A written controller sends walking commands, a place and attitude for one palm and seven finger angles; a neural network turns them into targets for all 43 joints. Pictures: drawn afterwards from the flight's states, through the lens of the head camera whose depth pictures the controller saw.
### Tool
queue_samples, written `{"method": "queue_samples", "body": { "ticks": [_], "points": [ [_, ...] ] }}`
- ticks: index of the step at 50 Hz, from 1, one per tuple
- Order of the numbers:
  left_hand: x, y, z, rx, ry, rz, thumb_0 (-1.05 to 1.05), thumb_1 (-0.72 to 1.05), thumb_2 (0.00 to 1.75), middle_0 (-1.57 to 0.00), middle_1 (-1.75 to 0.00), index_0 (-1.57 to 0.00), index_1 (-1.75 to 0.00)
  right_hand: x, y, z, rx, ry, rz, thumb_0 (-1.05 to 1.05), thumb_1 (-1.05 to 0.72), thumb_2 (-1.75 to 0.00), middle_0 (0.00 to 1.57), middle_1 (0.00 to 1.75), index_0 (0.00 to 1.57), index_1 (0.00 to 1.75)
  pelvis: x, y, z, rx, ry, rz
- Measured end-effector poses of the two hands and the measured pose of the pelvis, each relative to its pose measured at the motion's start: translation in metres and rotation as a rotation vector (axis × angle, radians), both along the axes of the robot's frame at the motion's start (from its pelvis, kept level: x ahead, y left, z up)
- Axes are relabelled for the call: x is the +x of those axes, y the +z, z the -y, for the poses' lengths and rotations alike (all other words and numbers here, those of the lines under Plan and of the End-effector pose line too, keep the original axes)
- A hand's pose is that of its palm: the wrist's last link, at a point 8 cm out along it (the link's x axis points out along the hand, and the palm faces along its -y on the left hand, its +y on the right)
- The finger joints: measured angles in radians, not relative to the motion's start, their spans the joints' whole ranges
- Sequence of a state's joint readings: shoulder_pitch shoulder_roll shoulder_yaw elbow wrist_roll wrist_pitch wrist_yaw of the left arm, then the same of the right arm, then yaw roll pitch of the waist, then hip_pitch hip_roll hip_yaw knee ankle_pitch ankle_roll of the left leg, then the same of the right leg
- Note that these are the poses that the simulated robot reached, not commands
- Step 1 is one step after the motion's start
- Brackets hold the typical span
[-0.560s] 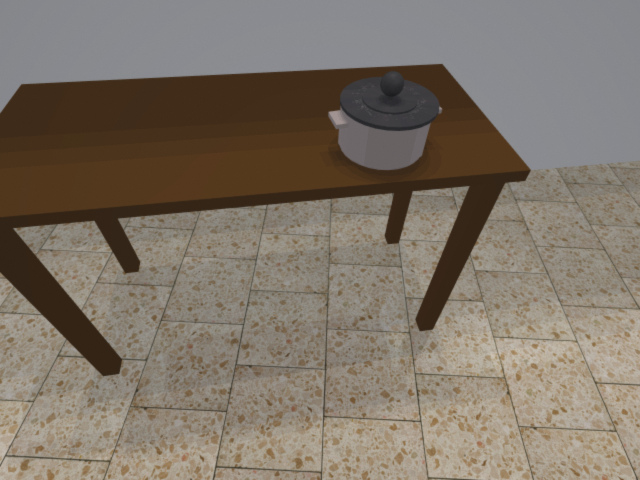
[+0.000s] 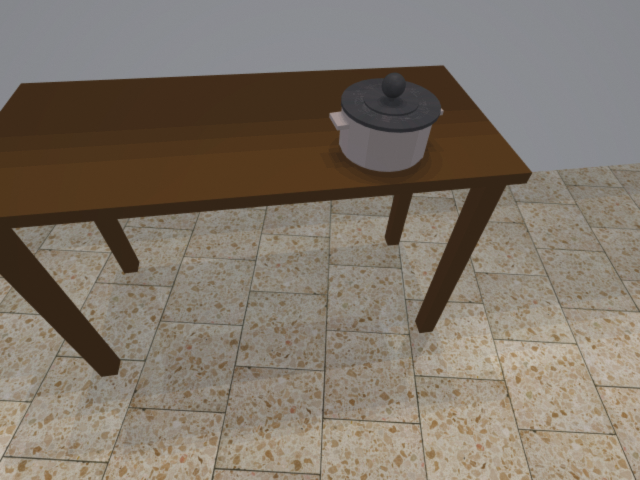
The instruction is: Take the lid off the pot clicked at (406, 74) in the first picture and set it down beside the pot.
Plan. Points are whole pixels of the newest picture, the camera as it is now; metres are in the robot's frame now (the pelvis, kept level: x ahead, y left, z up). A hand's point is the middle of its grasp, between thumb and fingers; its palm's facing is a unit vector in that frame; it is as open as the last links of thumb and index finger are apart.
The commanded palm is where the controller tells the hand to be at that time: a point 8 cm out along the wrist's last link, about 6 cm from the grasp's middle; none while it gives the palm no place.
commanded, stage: look at it before walking up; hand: left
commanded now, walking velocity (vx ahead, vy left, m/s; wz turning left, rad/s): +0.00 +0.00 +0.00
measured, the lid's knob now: (393, 85) +0.80 -0.09 +0.11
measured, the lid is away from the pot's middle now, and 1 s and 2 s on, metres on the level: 0.00 0.00 0.00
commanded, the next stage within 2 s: walk to a spot facing it in 0.08 s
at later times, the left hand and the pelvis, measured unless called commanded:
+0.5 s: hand out of the picture +0.02 +0.17 -0.18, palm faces -0.04 -0.97 -0.24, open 7.4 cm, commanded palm none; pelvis +0.00 -0.02 -0.02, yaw -7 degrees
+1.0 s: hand out of the picture +0.15 +0.19 -0.18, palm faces -0.29 -0.93 -0.23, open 7.4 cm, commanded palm none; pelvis +0.02 +0.01 -0.01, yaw -24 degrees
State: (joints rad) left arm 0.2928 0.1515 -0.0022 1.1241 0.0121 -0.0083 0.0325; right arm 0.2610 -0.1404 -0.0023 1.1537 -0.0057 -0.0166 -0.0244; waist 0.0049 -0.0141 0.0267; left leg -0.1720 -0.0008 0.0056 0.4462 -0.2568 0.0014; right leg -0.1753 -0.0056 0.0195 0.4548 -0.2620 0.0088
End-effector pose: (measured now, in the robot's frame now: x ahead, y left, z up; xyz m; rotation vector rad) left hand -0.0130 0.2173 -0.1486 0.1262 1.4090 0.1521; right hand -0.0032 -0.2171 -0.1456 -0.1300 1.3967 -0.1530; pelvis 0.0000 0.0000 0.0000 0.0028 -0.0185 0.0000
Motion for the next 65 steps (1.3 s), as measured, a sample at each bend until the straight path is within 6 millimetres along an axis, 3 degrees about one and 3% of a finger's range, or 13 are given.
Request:
{"method": "queue_samples", "body": {
  "ticks": [16,21,26,29,36,42,46,50,56,61,65],
  "points": [
    [0.005,0.000,-0.001,0.005,-0.003,-0.015,0.00,0.91,0.90,-0.20,-0.29,-0.20,-0.30,0.001,-0.004,0.003,-0.005,-0.032,0.006,0.01,-0.92,-0.90,0.20,0.30,0.20,0.30,0.002,-0.003,0.001,0.005,-0.037,-0.004],
    [0.016,-0.002,-0.005,0.026,-0.041,-0.021,0.00,0.91,0.90,-0.20,-0.29,-0.20,-0.30,0.001,-0.009,0.014,-0.011,-0.084,0.035,0.00,-0.91,-0.90,0.20,0.30,0.20,0.30,-0.001,-0.009,0.008,0.020,-0.086,-0.011],
    [0.034,0.001,-0.003,0.072,-0.076,0.002,0.00,0.91,0.90,-0.20,-0.29,-0.19,-0.30,0.003,-0.022,0.038,-0.006,-0.118,0.055,0.00,-0.91,-0.90,0.21,0.30,0.20,0.30,0.000,-0.017,0.024,0.025,-0.130,-0.009],
    [0.042,0.007,0.002,0.093,-0.084,0.031,0.00,0.91,0.90,-0.20,-0.29,-0.19,-0.30,0.013,-0.022,0.054,-0.019,-0.123,0.061,0.01,-0.91,-0.90,0.21,0.30,0.20,0.30,0.001,-0.017,0.030,0.024,-0.141,-0.023],
    [0.058,0.020,0.010,0.083,-0.152,0.008,0.00,0.91,0.90,-0.20,-0.29,-0.20,-0.30,0.059,0.007,0.076,-0.069,-0.154,0.209,0.01,-0.91,-0.90,0.20,0.30,0.20,0.30,0.003,-0.001,0.031,0.035,-0.236,-0.053],
    [0.092,0.018,0.001,0.064,-0.233,0.035,0.00,0.91,0.90,-0.21,-0.30,-0.20,-0.30,0.091,0.028,0.075,-0.112,-0.196,0.333,0.01,-0.91,-0.90,0.20,0.30,0.20,0.30,0.009,0.002,0.018,0.024,-0.325,-0.067],
    [0.125,0.008,-0.012,0.049,-0.293,0.074,0.00,0.91,0.90,-0.21,-0.30,-0.20,-0.30,0.096,0.040,0.065,-0.150,-0.227,0.383,0.00,-0.91,-0.90,0.20,0.30,0.20,0.30,0.015,-0.002,0.004,0.009,-0.375,-0.073],
    [0.167,-0.002,-0.022,0.032,-0.359,0.129,0.00,0.91,0.90,-0.21,-0.29,-0.20,-0.30,0.076,0.045,0.052,-0.190,-0.259,0.374,0.00,-0.91,-0.90,0.20,0.30,0.20,0.30,0.020,-0.006,-0.009,-0.002,-0.423,-0.057],
    [0.220,0.005,-0.017,0.014,-0.485,0.180,0.00,0.91,0.90,-0.20,-0.29,-0.19,-0.30,0.018,0.047,0.029,-0.200,-0.359,0.258,0.00,-0.91,-0.90,0.21,0.30,0.20,0.30,0.030,0.001,-0.015,-0.020,-0.510,-0.044],
    [0.250,0.007,0.008,-0.002,-0.593,0.167,0.00,0.91,0.90,-0.20,-0.29,-0.19,-0.30,-0.040,0.039,0.008,-0.181,-0.487,0.147,0.00,-0.91,-0.90,0.21,0.30,0.20,0.30,0.036,0.002,-0.013,-0.024,-0.581,-0.040],
    [0.271,0.007,0.046,-0.025,-0.689,0.171,0.00,0.91,0.90,-0.20,-0.29,-0.19,-0.30,-0.090,0.030,-0.011,-0.147,-0.594,0.041,0.00,-0.91,-0.90,0.21,0.30,0.20,0.30,0.037,0.000,-0.005,-0.017,-0.636,-0.034]
  ]
}}
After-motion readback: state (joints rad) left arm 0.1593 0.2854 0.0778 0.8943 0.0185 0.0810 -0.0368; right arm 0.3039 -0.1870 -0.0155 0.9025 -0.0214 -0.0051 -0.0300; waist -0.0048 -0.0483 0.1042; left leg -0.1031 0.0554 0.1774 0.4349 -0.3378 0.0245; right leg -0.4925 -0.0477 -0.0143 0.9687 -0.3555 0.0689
